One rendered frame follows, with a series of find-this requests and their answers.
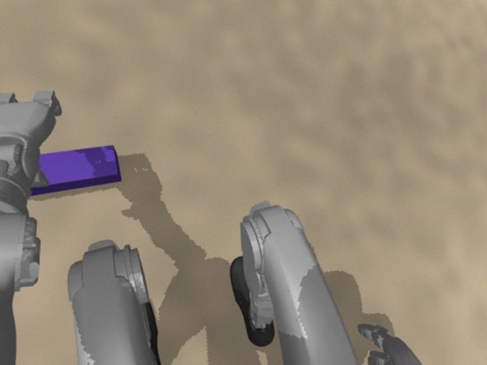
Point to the left robot hand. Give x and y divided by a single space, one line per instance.
34 119

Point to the left robot foot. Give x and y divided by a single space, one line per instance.
154 334

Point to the right robot hand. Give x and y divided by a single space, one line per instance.
396 352

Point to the right robot foot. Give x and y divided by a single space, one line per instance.
258 336

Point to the carton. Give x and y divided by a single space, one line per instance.
80 168

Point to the left robot arm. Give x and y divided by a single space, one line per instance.
19 246

